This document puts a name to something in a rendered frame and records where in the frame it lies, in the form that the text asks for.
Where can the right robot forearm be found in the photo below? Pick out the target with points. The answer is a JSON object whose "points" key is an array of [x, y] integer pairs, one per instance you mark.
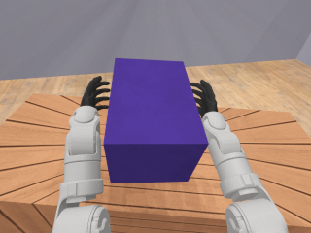
{"points": [[238, 181]]}

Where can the left robot forearm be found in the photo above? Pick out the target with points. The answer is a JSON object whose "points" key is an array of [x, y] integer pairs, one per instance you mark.
{"points": [[82, 156]]}

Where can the robot left upper arm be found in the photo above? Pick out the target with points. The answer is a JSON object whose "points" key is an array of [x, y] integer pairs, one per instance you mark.
{"points": [[83, 219]]}

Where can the robot right upper arm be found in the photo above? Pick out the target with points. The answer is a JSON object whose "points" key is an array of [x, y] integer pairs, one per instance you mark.
{"points": [[254, 216]]}

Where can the carton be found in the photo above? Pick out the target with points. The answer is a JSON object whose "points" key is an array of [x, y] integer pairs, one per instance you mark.
{"points": [[154, 132]]}

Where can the right robot hand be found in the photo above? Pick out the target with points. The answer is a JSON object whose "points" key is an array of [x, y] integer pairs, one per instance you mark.
{"points": [[208, 101]]}

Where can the left robot hand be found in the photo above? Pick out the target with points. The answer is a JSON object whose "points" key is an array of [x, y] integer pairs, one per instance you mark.
{"points": [[90, 99]]}

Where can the pedestal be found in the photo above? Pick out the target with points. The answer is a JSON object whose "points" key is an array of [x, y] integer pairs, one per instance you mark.
{"points": [[32, 150]]}

